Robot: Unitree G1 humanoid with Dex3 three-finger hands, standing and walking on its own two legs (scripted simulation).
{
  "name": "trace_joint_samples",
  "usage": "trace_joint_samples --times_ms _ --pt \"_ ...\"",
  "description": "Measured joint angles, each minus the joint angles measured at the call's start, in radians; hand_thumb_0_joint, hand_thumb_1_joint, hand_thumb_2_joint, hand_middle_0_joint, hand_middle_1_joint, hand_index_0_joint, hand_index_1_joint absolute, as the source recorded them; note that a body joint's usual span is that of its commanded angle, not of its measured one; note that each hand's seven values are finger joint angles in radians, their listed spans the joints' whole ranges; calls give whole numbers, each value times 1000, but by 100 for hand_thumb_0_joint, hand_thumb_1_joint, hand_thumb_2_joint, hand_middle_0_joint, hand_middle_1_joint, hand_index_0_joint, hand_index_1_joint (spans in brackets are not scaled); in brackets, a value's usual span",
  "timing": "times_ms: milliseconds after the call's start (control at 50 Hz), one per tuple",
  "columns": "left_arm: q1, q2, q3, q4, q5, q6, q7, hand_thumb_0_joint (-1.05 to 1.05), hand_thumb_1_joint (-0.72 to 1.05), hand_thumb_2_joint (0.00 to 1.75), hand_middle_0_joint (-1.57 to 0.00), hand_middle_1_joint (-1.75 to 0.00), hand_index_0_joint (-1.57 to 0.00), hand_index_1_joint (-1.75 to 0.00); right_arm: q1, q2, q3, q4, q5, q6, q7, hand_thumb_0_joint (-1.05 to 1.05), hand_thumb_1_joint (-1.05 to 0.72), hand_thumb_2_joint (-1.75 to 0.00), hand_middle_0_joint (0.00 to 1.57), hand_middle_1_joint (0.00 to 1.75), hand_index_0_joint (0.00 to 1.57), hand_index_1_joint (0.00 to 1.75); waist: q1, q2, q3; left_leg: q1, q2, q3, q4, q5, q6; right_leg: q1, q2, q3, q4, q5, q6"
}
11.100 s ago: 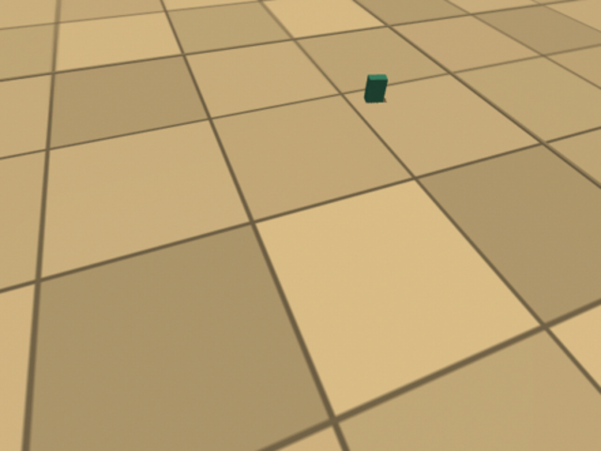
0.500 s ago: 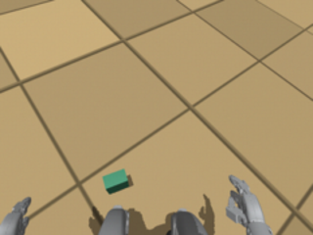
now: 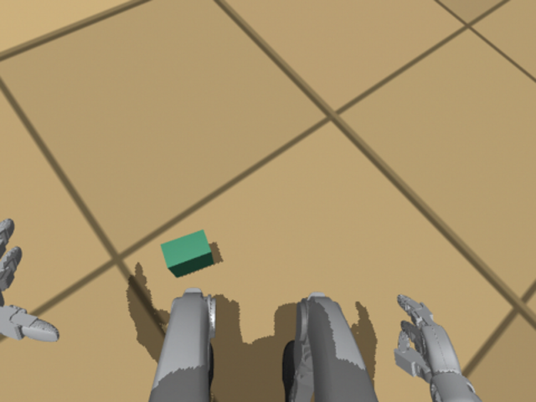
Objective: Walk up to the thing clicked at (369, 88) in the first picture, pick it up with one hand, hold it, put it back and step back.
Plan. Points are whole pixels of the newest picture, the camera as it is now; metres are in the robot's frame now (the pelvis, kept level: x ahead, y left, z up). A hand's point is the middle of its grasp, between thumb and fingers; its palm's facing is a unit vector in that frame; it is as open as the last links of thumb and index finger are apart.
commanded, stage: go down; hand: left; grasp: from the side
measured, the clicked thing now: (189, 254) +0.41 +0.18 -0.48
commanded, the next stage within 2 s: approach in 1.56 s
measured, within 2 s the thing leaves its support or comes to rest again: neither
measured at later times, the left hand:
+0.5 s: hand (31, 263) +0.31 +0.37 -0.12, palm faces +0.15 -0.97 -0.16, open 17.2 cm
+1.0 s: hand (37, 256) +0.33 +0.38 -0.15, palm faces +0.13 -0.98 -0.14, open 17.3 cm
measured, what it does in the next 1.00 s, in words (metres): lowers itself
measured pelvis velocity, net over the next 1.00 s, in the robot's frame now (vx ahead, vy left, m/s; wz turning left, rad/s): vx -0.03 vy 0.00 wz -0.04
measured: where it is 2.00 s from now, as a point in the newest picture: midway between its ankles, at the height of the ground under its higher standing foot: (247, 398)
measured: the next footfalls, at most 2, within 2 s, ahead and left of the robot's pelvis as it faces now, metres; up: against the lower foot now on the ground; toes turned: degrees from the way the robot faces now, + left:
none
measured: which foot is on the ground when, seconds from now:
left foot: down 0.00-1.00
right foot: down 0.00-1.00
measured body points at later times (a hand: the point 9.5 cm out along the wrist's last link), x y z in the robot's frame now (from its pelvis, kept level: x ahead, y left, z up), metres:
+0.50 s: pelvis -0.02 +0.00 -0.08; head +0.17 +0.04 +0.32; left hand +0.30 +0.42 -0.11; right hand +0.15 -0.28 -0.19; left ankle +0.06 +0.12 -0.52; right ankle +0.06 -0.13 -0.52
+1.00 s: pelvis -0.03 +0.00 -0.13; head +0.17 +0.04 +0.27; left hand +0.31 +0.43 -0.13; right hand +0.13 -0.28 -0.24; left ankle +0.06 +0.12 -0.52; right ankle +0.06 -0.13 -0.52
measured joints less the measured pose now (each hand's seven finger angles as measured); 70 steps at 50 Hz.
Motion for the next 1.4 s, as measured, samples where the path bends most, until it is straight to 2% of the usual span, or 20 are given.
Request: trace_joint_samples --times_ms 160,320,500,580,720,880,1400 --pt "-76 44 77 104 -35 -66 -73 -1 -50 7 -8 -9 -7 -9 -1 -9 8 31 0 4 2 1 -89 -90 21 30 20 30 4 3 -4 -115 0 -10 86 -7 -3 -115 1 -5 89 -10 -5" --pt "-175 107 127 179 -42 -141 -162 -1 -46 6 -7 -7 -6 -7 -22 -31 13 67 -12 0 -2 1 -90 -90 21 30 20 30 6 -6 7 -232 -1 -27 194 -20 -9 -228 2 -13 193 -24 -10" --pt "-232 156 174 222 -73 -144 -223 -1 -46 5 -7 -5 -6 -5 -34 -43 27 76 -12 2 -7 1 -91 -90 21 30 20 30 -2 -1 5 -309 1 -38 273 -35 -10 -301 6 -18 266 -35 -12" --pt "-244 168 191 237 -75 -142 -245 -1 -47 4 -7 -4 -6 -5 -38 -48 32 75 -14 2 -6 1 -91 -90 21 30 20 30 0 1 9 -334 1 -40 300 -37 -10 -326 7 -19 293 -37 -12" --pt "-289 185 208 263 -77 -162 -273 -1 -49 4 -7 -4 -6 -4 -48 -53 38 88 -24 -4 -5 1 -91 -91 21 30 20 30 6 -8 21 -381 -1 -45 354 -35 -11 -373 6 -20 347 -36 -12" --pt "-332 215 219 269 -77 -158 -293 -1 -49 4 -7 -4 -6 -4 -47 -51 50 96 -30 -2 -2 1 -91 -91 21 30 20 30 0 -11 32 -429 -3 -53 404 -34 -11 -417 7 -23 394 -34 -12" --pt "-378 255 244 295 -96 -156 -326 -1 -52 5 -7 -4 -5 -5 -29 -61 62 109 -26 3 11 1 -92 -91 21 30 20 30 -10 -11 39 -498 -7 -59 480 -46 -8 -482 7 -23 465 -45 -7"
